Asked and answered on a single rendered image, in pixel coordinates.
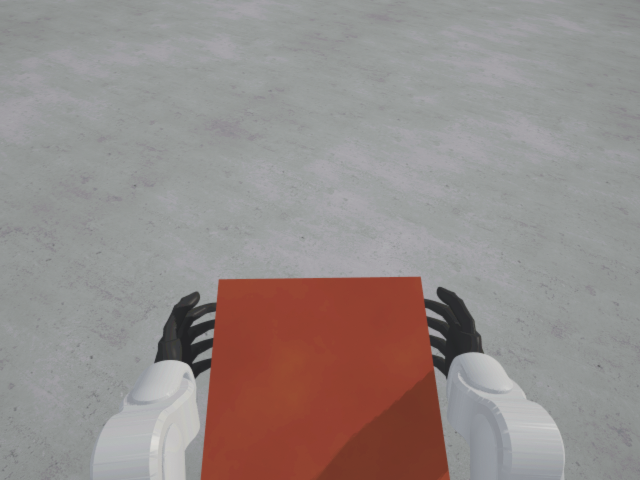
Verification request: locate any left robot hand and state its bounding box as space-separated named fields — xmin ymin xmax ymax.
xmin=154 ymin=291 xmax=217 ymax=379

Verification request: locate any right robot hand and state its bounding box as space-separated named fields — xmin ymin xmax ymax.
xmin=424 ymin=287 xmax=484 ymax=379

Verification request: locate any left robot forearm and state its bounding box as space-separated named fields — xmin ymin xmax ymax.
xmin=90 ymin=360 xmax=200 ymax=480

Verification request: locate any right robot forearm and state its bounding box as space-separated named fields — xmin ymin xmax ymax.
xmin=446 ymin=352 xmax=565 ymax=480

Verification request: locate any carton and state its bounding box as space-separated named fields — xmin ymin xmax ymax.
xmin=201 ymin=277 xmax=450 ymax=480

